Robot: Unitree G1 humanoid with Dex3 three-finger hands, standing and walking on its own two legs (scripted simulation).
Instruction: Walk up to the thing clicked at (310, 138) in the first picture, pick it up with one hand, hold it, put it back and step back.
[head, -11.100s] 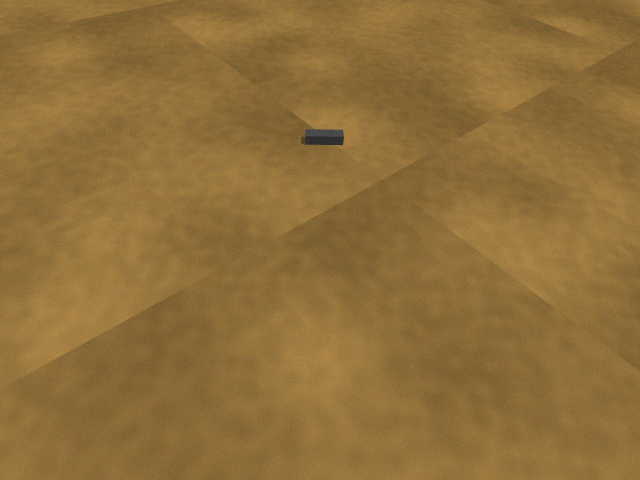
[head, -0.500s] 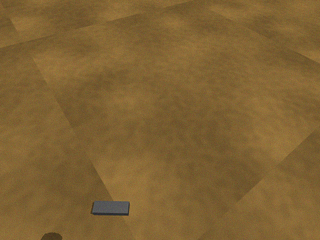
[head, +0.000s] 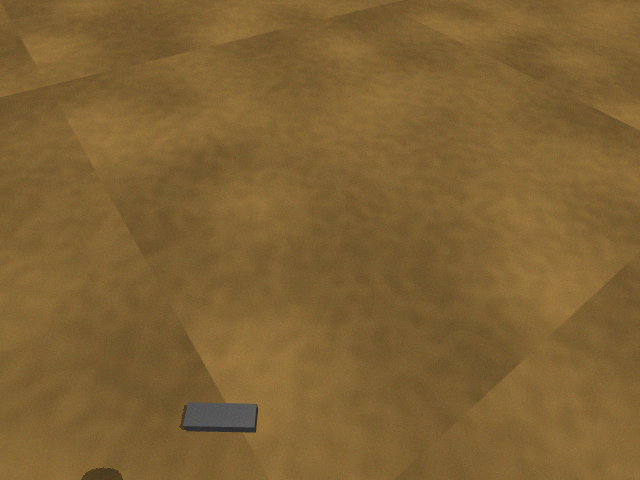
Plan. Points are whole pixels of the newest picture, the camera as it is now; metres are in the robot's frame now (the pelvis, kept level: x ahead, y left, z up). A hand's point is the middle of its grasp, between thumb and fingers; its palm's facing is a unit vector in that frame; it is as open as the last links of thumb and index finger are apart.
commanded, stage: stand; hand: left
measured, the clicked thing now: (221, 417) +0.42 +0.24 -0.75
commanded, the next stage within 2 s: walk up in 1.00 s
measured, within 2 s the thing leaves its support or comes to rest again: neither
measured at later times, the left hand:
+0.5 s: hand out of the picture +0.08 +0.25 -0.15, palm faces -0.02 -0.94 -0.34, open 7.4 cm
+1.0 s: hand out of the picture +0.09 +0.25 -0.15, palm faces -0.02 -0.94 -0.34, open 7.4 cm
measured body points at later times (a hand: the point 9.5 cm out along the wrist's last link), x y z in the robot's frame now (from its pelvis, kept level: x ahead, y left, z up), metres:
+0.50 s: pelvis +0.02 -0.01 +0.00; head +0.03 -0.01 +0.45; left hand +0.08 +0.30 -0.13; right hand +0.09 -0.31 -0.13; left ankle +0.01 +0.14 -0.74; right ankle +0.03 -0.13 -0.74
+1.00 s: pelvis +0.02 -0.01 +0.00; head +0.03 -0.01 +0.45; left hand +0.09 +0.29 -0.13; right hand +0.09 -0.31 -0.13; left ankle +0.01 +0.14 -0.74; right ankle +0.03 -0.13 -0.74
